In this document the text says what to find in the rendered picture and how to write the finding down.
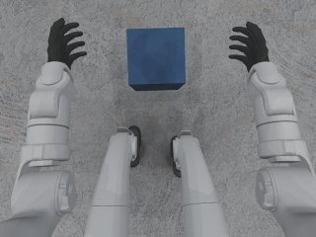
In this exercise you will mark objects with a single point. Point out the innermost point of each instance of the robot left upper arm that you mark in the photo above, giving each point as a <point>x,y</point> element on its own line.
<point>40,200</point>

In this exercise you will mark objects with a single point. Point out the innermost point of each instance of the robot left hand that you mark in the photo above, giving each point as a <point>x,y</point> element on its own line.
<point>58,48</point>

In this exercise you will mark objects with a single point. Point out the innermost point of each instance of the left robot forearm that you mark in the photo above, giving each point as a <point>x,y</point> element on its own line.
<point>48,121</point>

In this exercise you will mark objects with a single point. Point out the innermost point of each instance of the robot right hand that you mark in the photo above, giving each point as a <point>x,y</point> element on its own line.
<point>256,50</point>

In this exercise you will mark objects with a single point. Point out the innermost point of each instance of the robot right shin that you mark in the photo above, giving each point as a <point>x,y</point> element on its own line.
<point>182,133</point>

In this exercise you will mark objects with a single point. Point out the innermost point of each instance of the carton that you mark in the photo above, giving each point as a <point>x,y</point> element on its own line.
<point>156,58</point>

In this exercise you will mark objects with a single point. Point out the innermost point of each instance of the robot right thigh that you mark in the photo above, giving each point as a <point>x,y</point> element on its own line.
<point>202,212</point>

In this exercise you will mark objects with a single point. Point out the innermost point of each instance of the robot right upper arm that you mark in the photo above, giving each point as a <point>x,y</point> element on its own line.
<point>289,193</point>

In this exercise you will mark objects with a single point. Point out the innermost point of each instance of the right robot forearm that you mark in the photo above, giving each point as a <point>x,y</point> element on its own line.
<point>275,118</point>

